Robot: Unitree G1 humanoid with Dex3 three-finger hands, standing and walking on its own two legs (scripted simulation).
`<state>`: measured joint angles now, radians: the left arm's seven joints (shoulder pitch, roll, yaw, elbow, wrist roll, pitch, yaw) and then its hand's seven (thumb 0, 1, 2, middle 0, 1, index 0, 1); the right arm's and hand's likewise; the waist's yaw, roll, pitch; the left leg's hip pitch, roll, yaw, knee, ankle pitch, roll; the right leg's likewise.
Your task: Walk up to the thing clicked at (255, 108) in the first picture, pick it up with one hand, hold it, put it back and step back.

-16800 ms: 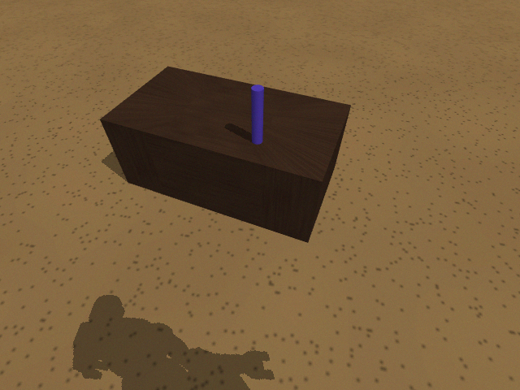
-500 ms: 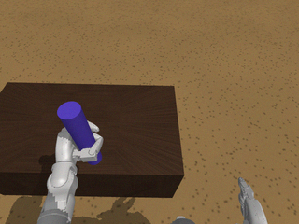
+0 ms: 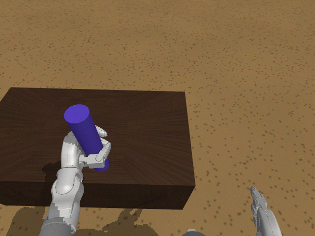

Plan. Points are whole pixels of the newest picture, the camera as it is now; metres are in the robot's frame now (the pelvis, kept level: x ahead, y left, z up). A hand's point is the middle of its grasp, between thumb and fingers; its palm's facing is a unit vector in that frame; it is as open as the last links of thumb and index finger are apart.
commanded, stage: hold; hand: left
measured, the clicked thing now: (91, 144) +0.33 +0.17 +0.07
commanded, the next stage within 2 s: crouch in 0.46 s
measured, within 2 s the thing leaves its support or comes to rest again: neither
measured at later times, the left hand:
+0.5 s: hand (96, 151) +0.32 +0.16 +0.04, palm faces +0.10 -0.99 -0.02, open 6.2 cm
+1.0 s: hand (104, 148) +0.37 +0.16 -0.02, palm faces +0.12 -0.99 +0.00, open 6.2 cm
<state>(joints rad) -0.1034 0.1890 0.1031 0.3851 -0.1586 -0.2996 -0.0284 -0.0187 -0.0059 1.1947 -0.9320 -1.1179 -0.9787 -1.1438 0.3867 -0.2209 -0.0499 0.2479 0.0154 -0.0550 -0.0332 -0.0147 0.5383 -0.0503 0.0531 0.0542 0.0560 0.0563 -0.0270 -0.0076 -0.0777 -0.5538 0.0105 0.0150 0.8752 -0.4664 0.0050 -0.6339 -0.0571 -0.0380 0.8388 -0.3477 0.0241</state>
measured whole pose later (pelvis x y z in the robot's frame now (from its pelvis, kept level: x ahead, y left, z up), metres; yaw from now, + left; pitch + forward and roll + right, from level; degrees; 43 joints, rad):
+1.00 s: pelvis -0.01 -0.01 -0.02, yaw +0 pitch +13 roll +0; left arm -0.35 0.24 0.22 0.80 -0.14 -0.49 -0.05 -0.02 0.00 1.19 -0.93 -1.11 -0.98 -1.14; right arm 0.38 -0.23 -0.03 0.10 -0.02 -0.06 0.01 -0.01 0.56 -0.04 0.06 0.05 0.06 0.06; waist -0.10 -0.05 -0.06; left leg -0.74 0.02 0.00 1.00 -0.49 -0.01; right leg -0.82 -0.05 -0.04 0.96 -0.37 0.01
